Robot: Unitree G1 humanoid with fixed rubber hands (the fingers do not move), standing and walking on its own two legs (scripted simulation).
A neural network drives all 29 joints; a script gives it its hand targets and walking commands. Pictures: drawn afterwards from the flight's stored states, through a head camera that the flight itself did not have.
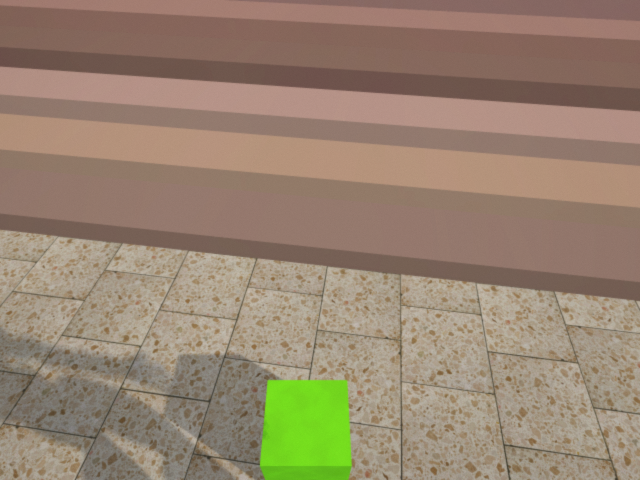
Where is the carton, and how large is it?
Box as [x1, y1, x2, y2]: [260, 380, 351, 479]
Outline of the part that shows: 268,380 260,458 260,467 265,479 347,479 351,466 346,380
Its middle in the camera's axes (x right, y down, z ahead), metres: -0.03 +0.54 +1.05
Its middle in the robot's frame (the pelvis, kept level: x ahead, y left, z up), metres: +0.39 +0.05 -0.66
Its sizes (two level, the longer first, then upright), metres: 0.210 0.200 0.250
